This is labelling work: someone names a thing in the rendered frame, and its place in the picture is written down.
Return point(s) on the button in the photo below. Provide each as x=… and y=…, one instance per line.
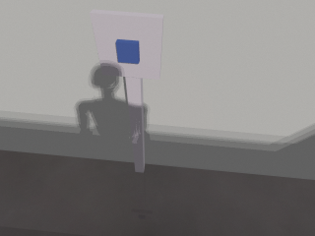
x=128, y=51

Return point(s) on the panel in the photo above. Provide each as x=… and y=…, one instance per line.
x=108, y=26

